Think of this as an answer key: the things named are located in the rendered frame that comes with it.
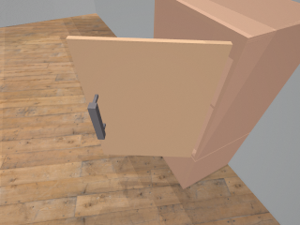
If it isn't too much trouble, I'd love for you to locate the handle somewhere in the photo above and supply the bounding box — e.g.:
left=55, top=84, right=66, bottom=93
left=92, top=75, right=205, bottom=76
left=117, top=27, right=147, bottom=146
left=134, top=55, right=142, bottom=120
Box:
left=87, top=94, right=106, bottom=140

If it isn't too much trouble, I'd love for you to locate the cupboard door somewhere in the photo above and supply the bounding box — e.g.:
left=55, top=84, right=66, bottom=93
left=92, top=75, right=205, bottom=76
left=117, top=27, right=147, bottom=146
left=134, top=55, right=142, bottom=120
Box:
left=66, top=36, right=233, bottom=158

